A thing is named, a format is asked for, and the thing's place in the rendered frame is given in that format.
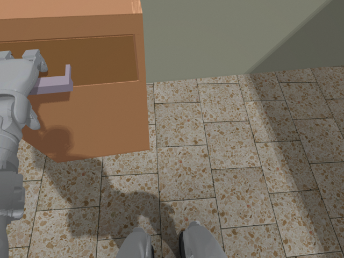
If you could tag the robot left forearm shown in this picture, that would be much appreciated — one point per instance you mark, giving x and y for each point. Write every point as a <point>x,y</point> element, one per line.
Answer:
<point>13,116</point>

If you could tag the cabinet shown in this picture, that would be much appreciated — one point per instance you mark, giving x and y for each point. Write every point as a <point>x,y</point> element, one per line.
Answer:
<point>93,120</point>

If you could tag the drawer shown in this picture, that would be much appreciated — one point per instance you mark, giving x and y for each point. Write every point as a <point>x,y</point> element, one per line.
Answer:
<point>93,60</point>

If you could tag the handle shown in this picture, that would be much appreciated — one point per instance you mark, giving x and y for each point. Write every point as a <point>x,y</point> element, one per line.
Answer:
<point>47,85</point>

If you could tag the left robot upper arm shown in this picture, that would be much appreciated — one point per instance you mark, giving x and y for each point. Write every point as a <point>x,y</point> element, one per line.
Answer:
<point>12,201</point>

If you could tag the robot shin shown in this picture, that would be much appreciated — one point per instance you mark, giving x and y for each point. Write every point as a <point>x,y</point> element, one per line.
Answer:
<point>138,229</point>
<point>193,223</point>

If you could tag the right robot shin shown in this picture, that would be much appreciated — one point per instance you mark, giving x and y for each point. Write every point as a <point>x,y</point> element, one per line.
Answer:
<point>193,223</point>

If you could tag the left robot shin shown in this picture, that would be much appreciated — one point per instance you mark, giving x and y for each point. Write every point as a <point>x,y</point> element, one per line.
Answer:
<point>138,229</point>

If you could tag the robot left hand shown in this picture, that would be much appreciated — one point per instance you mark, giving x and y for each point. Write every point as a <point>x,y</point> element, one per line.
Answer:
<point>21,75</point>

